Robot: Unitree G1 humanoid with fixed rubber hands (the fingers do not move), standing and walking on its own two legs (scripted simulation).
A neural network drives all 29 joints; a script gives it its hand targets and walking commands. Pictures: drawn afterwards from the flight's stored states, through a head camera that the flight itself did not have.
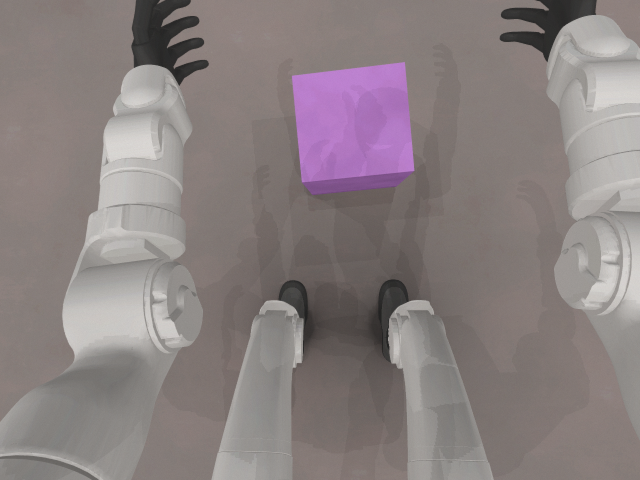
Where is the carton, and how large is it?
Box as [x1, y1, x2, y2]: [292, 62, 413, 194]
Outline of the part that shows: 404,62 292,76 301,178 304,185 312,194 395,186 413,171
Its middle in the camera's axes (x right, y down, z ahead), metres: +0.07 -0.23 +0.84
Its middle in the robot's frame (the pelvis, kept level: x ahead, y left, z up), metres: +0.56 -0.01 -0.53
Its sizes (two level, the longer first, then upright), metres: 0.210 0.200 0.250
